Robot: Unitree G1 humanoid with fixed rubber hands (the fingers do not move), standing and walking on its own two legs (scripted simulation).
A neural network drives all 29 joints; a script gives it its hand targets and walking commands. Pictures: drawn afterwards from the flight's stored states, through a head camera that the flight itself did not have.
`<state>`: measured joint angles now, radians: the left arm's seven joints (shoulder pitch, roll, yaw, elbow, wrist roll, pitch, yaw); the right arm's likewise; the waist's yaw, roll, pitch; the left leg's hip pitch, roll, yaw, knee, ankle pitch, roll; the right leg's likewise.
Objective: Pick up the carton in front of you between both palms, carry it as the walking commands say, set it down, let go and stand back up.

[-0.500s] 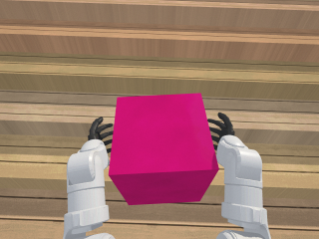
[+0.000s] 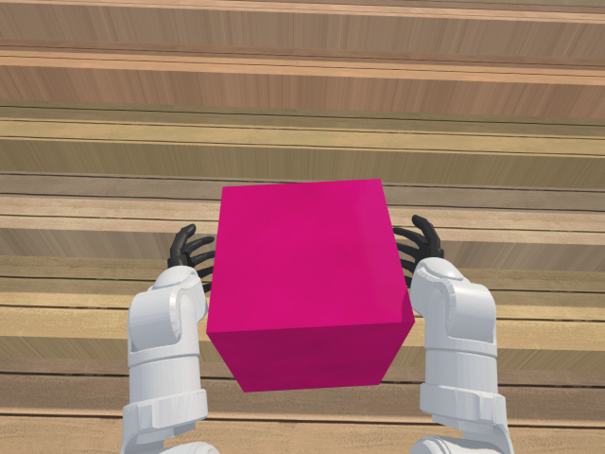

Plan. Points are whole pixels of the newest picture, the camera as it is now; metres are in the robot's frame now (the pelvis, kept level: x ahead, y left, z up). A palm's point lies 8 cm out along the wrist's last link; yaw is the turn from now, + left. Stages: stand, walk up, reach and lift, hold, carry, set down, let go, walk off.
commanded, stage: carry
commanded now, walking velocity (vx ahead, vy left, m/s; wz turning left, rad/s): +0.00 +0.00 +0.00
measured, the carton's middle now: (306, 293) +0.33 +0.00 +0.04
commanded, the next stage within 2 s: none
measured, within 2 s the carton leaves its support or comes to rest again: neither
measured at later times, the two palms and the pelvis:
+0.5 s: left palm (196, 228) +0.37 +0.15 +0.14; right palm (431, 228) +0.37 -0.16 +0.14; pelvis +0.04 -0.01 -0.01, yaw -1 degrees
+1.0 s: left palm (202, 161) +0.58 +0.19 +0.10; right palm (376, 166) +0.53 -0.12 +0.12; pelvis +0.22 +0.06 +0.00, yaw +0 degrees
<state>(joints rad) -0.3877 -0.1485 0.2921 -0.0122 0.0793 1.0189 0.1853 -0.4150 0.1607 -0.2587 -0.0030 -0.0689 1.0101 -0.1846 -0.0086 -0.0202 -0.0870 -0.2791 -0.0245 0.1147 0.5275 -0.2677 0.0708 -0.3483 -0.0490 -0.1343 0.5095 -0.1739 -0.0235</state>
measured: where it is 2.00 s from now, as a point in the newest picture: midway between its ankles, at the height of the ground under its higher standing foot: (239, 269)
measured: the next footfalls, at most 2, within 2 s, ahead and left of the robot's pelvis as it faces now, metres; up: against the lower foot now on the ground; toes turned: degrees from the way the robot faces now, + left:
left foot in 0.70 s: +0.12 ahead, +0.09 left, +0.00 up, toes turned +1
right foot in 1.10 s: +0.43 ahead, +0.03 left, +0.14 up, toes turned -5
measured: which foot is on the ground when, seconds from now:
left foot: down 0.00-0.46, up 0.48-0.68, down 0.70-1.00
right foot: down 0.00-0.82, up 0.84-1.00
